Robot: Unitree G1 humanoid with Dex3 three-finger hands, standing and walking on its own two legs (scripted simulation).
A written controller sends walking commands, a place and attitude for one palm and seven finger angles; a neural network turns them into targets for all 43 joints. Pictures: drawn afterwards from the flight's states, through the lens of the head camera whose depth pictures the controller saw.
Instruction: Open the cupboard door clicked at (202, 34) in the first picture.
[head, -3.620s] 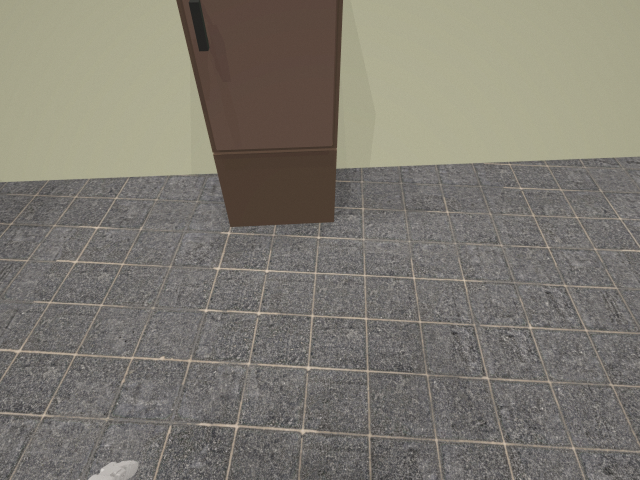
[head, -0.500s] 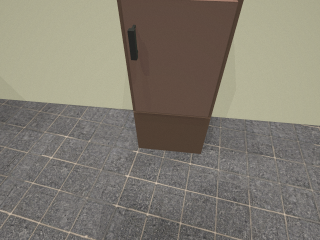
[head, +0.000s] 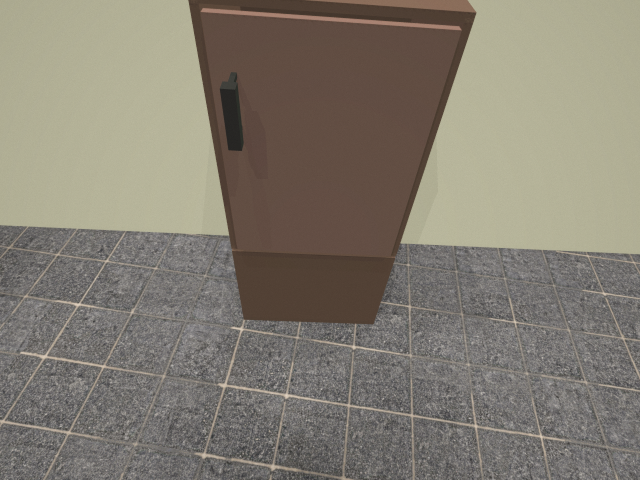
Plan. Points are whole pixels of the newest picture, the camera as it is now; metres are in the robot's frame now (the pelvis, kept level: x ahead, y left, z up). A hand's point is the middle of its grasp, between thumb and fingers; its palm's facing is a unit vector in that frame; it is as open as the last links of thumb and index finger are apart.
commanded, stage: take the last steps up to it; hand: left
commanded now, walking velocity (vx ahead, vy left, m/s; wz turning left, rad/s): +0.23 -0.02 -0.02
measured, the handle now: (234, 111) +0.70 +0.19 +0.09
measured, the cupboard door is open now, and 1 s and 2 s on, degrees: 0 0 0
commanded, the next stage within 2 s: come to a stop and stand still in 0.22 s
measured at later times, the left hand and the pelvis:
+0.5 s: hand (231, 435) +0.22 +0.14 -0.17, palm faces +0.05 -0.97 -0.23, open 7.1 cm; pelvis +0.13 -0.04 -0.01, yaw +1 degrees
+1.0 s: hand out of the picture +0.10 +0.21 -0.19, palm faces +0.06 -0.99 -0.16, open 7.4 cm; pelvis +0.11 +0.02 +0.00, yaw -1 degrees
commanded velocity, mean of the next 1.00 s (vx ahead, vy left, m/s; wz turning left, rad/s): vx -0.01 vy -0.03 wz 0.00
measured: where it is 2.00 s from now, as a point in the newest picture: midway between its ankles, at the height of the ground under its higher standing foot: outside the picture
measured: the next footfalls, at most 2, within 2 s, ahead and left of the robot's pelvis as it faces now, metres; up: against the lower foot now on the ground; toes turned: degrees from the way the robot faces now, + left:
right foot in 0.28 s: +0.23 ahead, -0.13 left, +0.00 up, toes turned -9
left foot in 0.74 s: +0.16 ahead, +0.08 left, +0.00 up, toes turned +3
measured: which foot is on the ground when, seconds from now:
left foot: down 0.00-0.30, up 0.32-0.72, down 0.74-1.00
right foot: up 0.00-0.26, down 0.28-0.74, up 0.76-1.00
